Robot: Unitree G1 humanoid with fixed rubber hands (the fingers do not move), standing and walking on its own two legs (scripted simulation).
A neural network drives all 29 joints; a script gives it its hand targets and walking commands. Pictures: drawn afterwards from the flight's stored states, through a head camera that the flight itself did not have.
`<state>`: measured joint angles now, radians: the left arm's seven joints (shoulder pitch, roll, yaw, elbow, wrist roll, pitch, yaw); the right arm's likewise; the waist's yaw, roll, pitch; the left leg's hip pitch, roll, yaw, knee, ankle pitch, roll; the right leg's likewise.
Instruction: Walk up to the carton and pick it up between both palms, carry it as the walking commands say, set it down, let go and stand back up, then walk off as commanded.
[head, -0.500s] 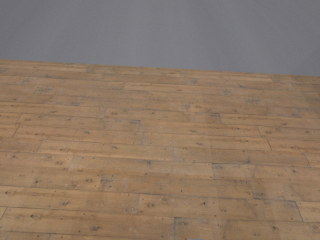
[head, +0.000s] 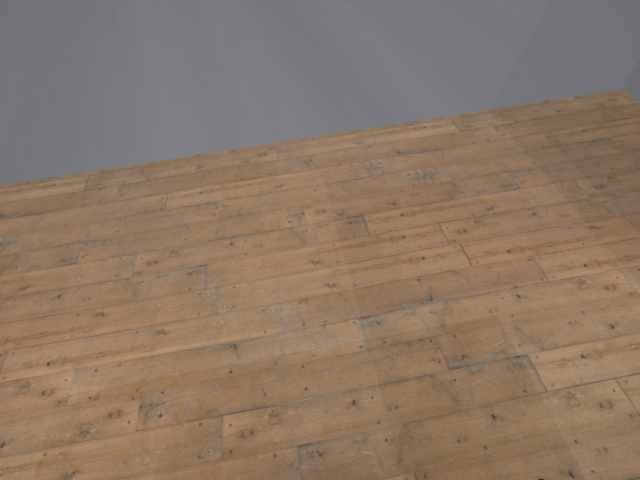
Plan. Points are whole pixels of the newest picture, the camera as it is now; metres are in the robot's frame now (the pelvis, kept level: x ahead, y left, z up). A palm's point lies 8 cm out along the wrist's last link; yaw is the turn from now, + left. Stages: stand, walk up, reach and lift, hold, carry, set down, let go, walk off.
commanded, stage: walk off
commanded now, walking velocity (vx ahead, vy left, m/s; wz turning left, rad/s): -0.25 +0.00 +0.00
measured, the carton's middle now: out of the picture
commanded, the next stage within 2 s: none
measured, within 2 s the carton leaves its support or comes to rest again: neither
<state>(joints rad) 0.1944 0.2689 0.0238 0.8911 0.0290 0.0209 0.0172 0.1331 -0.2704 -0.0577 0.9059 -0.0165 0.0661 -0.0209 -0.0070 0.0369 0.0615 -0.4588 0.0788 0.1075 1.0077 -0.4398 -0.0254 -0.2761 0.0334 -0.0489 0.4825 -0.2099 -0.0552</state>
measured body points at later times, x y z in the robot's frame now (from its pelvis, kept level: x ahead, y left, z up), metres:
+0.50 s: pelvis -0.09 -0.02 +0.00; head -0.04 -0.03 +0.45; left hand +0.00 +0.25 -0.14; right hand +0.00 -0.29 -0.14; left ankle -0.04 +0.09 -0.74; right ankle -0.15 -0.16 -0.70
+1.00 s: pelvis -0.27 -0.04 +0.00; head -0.23 -0.04 +0.44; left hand -0.17 +0.23 -0.14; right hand -0.21 -0.32 -0.15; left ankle -0.34 +0.07 -0.72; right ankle -0.16 -0.15 -0.74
